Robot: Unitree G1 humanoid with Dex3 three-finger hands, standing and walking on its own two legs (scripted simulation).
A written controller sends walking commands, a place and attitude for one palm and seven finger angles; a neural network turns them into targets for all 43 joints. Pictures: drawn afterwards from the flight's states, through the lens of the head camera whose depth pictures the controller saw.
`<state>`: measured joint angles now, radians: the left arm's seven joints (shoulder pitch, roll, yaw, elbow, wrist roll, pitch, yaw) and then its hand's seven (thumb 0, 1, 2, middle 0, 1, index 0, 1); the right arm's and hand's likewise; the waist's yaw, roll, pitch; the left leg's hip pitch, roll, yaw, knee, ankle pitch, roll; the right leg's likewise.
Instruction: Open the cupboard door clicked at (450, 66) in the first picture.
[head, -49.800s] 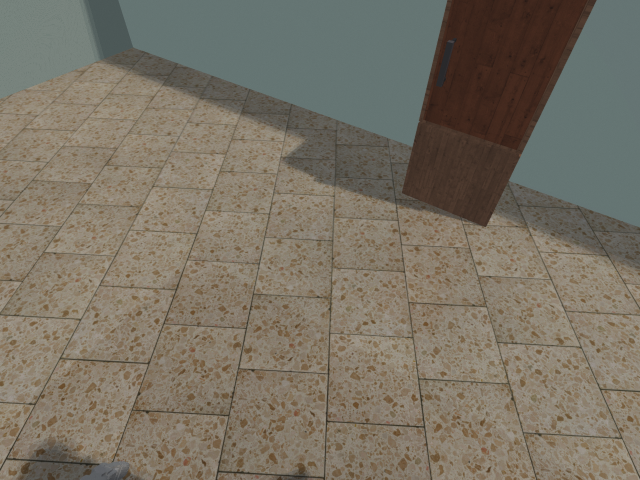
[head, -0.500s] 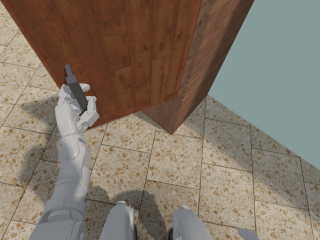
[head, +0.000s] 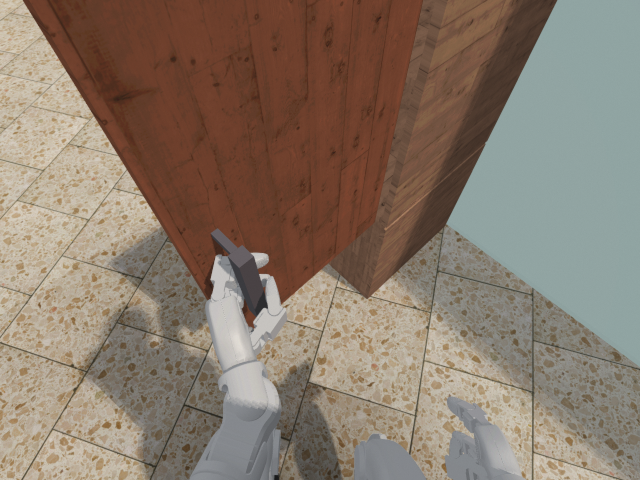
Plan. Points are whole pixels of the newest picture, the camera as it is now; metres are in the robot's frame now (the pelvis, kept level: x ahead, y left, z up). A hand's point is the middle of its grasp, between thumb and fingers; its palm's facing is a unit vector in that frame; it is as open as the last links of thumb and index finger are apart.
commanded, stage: open thumb and fingers to let go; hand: left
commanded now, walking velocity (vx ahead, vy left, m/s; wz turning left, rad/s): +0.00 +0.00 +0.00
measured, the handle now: (241, 276) +0.36 +0.12 +0.02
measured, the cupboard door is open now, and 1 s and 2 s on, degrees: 91 90 92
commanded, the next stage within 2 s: slide the hand sideways off the handle in 0.80 s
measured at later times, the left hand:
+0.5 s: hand (271, 300) +0.33 +0.08 +0.01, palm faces +0.39 -0.92 -0.03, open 12.4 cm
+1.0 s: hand (266, 320) +0.31 +0.08 +0.00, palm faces +0.14 -0.99 -0.07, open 15.4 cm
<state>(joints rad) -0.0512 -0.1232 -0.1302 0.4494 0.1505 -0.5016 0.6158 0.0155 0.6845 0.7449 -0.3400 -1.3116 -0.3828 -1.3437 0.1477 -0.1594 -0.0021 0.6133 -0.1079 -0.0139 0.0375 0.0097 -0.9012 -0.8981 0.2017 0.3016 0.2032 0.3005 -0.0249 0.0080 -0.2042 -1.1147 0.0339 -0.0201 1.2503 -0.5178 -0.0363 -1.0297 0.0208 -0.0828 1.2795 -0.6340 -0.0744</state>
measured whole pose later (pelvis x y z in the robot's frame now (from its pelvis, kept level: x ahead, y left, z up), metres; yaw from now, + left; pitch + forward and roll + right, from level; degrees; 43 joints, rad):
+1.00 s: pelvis -0.02 +0.03 -0.01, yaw +0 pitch +22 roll -1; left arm -0.11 -0.04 -0.17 0.49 0.15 -0.52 0.44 -0.01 -0.49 0.30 -0.31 -0.50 -0.27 -0.53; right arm 0.16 -0.16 0.00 0.61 -0.10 -0.01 0.03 0.01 -0.90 -0.90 0.20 0.30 0.20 0.30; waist -0.02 0.02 -0.20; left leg -1.18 0.02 -0.01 1.30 -0.51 0.00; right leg -1.08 0.00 -0.07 1.31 -0.61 -0.04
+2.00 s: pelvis -0.01 +0.02 -0.02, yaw -1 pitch +21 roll -1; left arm 0.37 0.13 -0.05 0.03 -0.13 -0.52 -0.04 -0.01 -0.49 0.30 -0.15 -0.30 -0.16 -0.30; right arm 0.17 -0.22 -0.01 0.48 -0.02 -0.01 -0.01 0.01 -0.90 -0.90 0.20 0.30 0.20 0.30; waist 0.02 0.03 -0.20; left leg -1.19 0.03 -0.03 1.37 -0.56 -0.01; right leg -1.09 0.02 -0.09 1.38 -0.66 -0.05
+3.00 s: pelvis +0.01 +0.04 +0.08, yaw -1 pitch +6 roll -2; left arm 0.62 0.33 0.10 -0.37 -0.05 -0.03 0.14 0.00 -0.09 0.47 -0.17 -0.30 -0.17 -0.30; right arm 0.29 -0.23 0.05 0.44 0.03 -0.02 -0.14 0.01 -0.90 -0.90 0.20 0.30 0.20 0.30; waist 0.03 0.07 -0.13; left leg -0.55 0.01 0.01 0.85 -0.40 0.03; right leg -0.45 0.01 -0.04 0.81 -0.46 0.00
